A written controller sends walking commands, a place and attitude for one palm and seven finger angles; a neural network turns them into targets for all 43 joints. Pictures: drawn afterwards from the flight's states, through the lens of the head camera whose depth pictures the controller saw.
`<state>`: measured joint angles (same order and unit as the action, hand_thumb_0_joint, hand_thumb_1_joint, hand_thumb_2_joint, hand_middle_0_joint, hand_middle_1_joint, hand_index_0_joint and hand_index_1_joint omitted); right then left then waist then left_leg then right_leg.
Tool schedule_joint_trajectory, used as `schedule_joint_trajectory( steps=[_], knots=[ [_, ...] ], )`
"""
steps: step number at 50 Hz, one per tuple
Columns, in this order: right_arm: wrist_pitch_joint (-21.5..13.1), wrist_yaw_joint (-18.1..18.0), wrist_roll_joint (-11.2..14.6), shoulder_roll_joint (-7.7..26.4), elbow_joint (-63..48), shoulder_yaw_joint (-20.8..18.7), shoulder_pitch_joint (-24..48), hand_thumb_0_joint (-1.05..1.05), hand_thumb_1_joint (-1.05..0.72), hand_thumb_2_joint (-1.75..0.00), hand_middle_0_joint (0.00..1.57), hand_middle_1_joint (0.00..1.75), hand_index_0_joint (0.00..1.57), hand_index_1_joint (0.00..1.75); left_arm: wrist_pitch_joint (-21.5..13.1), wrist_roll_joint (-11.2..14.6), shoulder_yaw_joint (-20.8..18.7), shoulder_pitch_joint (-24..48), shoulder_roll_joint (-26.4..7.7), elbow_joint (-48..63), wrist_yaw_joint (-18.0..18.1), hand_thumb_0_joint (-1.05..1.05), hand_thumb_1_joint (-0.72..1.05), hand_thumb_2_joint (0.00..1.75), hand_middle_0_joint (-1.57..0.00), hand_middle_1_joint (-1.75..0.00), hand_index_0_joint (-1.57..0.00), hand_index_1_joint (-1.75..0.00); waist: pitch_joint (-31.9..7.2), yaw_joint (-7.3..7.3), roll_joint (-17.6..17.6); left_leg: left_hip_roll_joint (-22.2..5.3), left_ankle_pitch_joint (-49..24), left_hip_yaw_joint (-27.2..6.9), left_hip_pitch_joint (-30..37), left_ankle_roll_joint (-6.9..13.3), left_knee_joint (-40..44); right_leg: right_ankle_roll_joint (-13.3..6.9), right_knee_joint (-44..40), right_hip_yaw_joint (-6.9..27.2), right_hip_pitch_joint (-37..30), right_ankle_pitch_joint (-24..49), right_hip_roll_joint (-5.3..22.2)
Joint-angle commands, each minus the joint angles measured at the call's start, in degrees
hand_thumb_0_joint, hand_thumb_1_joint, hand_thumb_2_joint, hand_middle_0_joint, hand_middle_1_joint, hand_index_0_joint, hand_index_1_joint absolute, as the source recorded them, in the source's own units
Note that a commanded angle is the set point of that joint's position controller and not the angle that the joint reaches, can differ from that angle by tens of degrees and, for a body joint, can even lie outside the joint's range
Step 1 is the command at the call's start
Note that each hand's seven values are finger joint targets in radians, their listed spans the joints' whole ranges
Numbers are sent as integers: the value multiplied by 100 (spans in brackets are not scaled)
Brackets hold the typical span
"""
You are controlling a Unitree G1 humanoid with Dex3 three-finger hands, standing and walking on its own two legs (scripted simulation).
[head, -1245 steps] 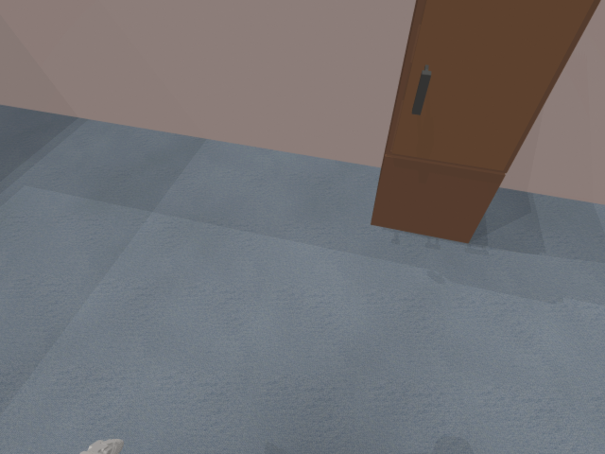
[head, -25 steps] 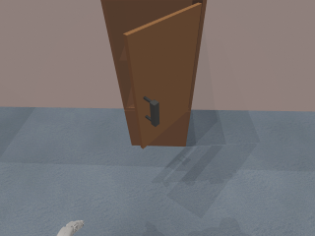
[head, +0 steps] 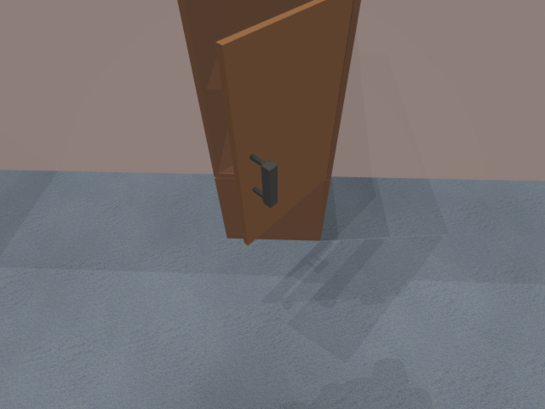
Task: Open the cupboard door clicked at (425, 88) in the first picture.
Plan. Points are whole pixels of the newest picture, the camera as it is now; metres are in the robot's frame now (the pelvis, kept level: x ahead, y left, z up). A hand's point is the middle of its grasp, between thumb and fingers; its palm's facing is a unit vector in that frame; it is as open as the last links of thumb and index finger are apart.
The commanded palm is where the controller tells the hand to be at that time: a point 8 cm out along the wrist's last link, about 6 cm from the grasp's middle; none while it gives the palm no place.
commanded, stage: look to check the result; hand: left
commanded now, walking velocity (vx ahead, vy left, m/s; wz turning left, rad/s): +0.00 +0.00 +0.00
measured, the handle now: (262, 180) +0.62 +0.07 -0.09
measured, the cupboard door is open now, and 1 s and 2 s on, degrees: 49 49 49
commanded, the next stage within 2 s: walk to a spot facing it in 0.12 s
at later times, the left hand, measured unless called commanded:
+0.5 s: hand out of the picture +0.05 +0.21 -0.18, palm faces -0.05 -0.96 -0.27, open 7.4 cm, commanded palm none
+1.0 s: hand out of the picture +0.09 +0.17 -0.17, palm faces -0.25 -0.93 -0.26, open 7.4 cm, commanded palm none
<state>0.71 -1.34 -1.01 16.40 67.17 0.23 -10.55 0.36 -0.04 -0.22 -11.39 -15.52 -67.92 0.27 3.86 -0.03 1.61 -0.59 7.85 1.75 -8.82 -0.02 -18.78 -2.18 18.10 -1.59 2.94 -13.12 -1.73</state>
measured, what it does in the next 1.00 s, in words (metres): lifts its left foot, turning right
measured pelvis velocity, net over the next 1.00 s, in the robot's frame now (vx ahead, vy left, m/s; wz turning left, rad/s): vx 0.00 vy -0.01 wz -0.37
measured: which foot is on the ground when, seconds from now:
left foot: down 0.00-0.64, up 0.66-1.00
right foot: down 0.00-1.00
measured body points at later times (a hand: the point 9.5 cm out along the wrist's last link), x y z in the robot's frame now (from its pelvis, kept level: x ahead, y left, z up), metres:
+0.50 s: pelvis +0.01 +0.00 -0.01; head +0.03 -0.01 +0.44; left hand +0.06 +0.26 -0.16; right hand +0.05 -0.26 -0.16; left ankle +0.03 +0.12 -0.75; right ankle -0.03 -0.09 -0.75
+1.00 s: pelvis +0.00 -0.01 -0.01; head +0.05 -0.04 +0.44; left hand +0.10 +0.22 -0.15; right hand +0.03 -0.28 -0.15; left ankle +0.04 +0.14 -0.70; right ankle -0.03 -0.10 -0.75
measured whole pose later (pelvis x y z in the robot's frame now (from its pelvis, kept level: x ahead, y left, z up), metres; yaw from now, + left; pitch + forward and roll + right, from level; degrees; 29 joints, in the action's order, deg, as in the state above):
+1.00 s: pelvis +0.00 -0.01 -0.01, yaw -21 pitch +2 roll +2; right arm 2.7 -2.6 -0.2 11.6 53.2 -3.5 -5.1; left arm 2.5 -1.4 -4.6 -15.0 -10.7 -55.3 0.8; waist 5.3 2.7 -0.9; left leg -0.7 24.8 -1.2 -22.5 -2.8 -48.5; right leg -3.3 27.6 10.2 14.1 -14.2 -5.1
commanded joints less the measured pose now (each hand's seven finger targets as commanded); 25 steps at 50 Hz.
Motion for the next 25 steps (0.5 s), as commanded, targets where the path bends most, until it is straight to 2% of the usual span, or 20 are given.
schedule_joint_trajectory(
  steps=[1, 7, 12, 13, 15, 16, 18, 21, 22, 24, 25],
  knots=[
    [-147, -54, 15, 881, -304, -174, 162, 0, -90, -90, 20, 30, 20, 30, -171, -25, -164, 95, -1015, 325, 93, 0, 90, 90, -20, -30, -20, -30, -267, -35, -138, -624, -430, -643, 396, 170, 181, -84, -473, 667, 597, 400, 821],
    [-158, -56, 7, 825, -334, -190, 193, 0, -90, -90, 20, 30, 20, 30, -195, -40, -169, 93, -934, 358, 116, 0, 90, 90, -20, -30, -20, -30, -208, -47, -226, -636, -607, -635, 389, 174, 183, -54, -432, 634, 594, 702, 820],
    [-184, -55, 3, 811, -376, -212, 254, 0, -90, -90, 20, 30, 20, 30, -218, -48, -195, 93, -947, 422, 124, 0, 90, 90, -20, -30, -20, -30, -357, -35, -181, -628, -811, -638, 462, 177, 148, -50, -397, 636, 481, 993, 844],
    [-183, -64, 2, 817, -374, -216, 249, 0, -90, -90, 20, 30, 20, 30, -208, -50, -208, 123, -954, 449, 122, 0, 90, 90, -20, -30, -20, -30, -321, -40, -184, -654, -890, -581, 480, 165, 110, -52, -359, 663, 522, 1160, 835],
    [-116, -85, 2, 370, -363, -162, 4, 0, -90, -90, 20, 30, 20, 30, -112, -49, -181, -80, -565, 463, 147, 0, 90, 90, -20, -30, -20, -30, -368, -53, -173, -679, -920, -387, 505, 101, -132, -6, -173, 744, 655, 1464, 828],
    [-72, -97, -7, 303, -363, -171, -97, 0, -90, -90, 20, 30, 20, 30, -57, -51, -187, -114, -530, 484, 155, 0, 90, 90, -20, -30, -20, -30, -314, -66, -227, -697, -848, -311, 461, 81, -224, -3, -50, 772, 716, 1532, 819],
    [-30, -127, -8, 394, -485, -251, -172, 0, -90, -90, 20, 30, 20, 30, 15, -69, -279, -148, -608, 625, 141, 0, 90, 90, -20, -30, -20, -30, -304, -71, -217, -752, -810, -171, 398, 85, -433, -37, 233, 866, 842, 1714, 775],
    [23, -164, -15, 506, -757, -378, -207, 0, -90, -90, 20, 30, 20, 30, 109, -95, -374, -176, -637, 912, 100, 0, 90, 90, -20, -30, -20, -30, -284, -67, -152, -922, -616, -128, 349, 169, -571, -51, 673, 924, 1201, 1578, 627],
    [34, -170, -24, 535, -842, -412, -213, 0, -90, -90, 20, 30, 20, 30, 137, -100, -391, -165, -612, 1004, 82, 0, 90, 90, -20, -30, -20, -30, -237, -68, -9, -1014, -501, -197, 290, 225, -536, -45, 844, 926, 1342, 1396, 545],
    [33, -183, -40, 608, -975, -469, -232, 0, -90, -90, 20, 30, 20, 30, 175, -109, -424, -181, -538, 1161, 44, 0, 90, 90, -20, -30, -20, -30, -223, -45, 315, -1308, -291, -424, 199, 406, -361, -13, 1371, 845, 1580, 874, 333],
    [34, -183, -39, 659, -1039, -498, -209, 0, -90, -90, 20, 30, 20, 30, 197, -108, -438, -223, -465, 1213, 25, 0, 90, 90, -20, -30, -20, -30, -246, -7, 505, -1560, -75, -597, 53, 551, -189, 5, 1819, 735, 1635, 340, 229]
  ],
)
